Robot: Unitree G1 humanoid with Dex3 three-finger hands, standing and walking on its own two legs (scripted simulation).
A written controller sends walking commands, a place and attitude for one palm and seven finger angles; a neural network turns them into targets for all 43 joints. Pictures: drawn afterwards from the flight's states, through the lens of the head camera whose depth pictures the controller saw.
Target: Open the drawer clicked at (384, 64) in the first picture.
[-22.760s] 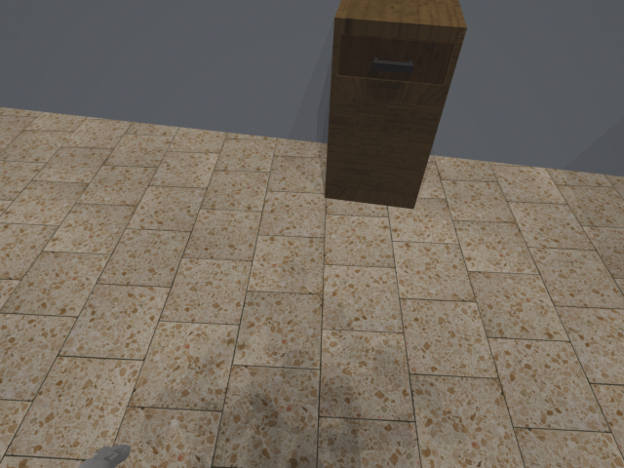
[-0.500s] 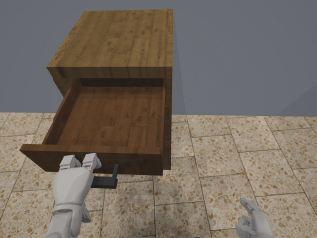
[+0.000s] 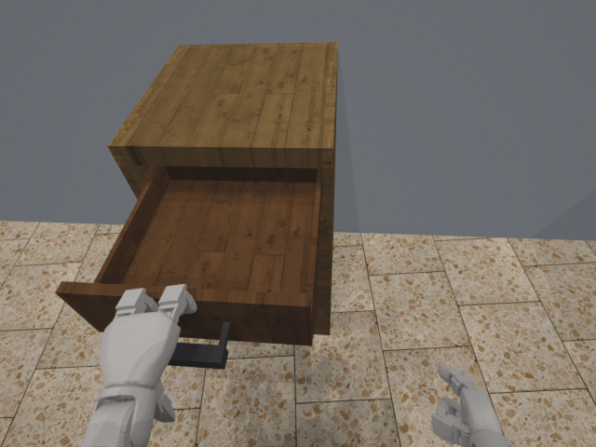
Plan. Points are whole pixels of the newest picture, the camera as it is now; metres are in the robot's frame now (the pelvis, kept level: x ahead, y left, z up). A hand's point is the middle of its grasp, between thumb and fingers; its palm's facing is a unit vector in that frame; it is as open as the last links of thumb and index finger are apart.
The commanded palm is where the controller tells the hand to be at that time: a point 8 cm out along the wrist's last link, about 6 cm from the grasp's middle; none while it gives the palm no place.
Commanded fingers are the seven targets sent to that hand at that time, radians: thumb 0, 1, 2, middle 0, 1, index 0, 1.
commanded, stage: lift the hand off the handle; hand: left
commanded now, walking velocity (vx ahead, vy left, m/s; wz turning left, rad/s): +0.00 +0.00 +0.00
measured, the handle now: (185, 340) +0.27 +0.22 -0.05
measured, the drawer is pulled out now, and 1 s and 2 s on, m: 0.29 0.29 0.29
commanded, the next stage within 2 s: draw the hand back to the body in 1.18 s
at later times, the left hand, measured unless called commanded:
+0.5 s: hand (141, 345) +0.22 +0.23 +0.05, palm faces +0.06 -0.09 -0.99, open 13.9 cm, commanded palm +0.20 +0.22 +0.10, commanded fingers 0.00 -0.50 0.30 -0.30 -1.20 -0.30 -1.20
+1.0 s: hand (129, 327) +0.23 +0.23 +0.08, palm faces +0.05 -0.12 -0.99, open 13.9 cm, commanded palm +0.20 +0.23 +0.14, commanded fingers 0.00 -0.50 0.30 -0.30 -1.20 -0.30 -1.20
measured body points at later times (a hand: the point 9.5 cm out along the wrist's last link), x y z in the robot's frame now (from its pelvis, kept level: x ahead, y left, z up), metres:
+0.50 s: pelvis +0.00 +0.00 +0.01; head +0.01 -0.04 +0.46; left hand +0.21 +0.23 +0.10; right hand +0.21 -0.22 -0.09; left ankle -0.02 +0.13 -0.71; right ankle +0.01 -0.10 -0.71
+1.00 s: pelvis +0.00 +0.01 +0.02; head +0.00 -0.03 +0.47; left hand +0.22 +0.24 +0.13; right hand +0.21 -0.20 -0.08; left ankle -0.02 +0.13 -0.71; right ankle +0.01 -0.10 -0.71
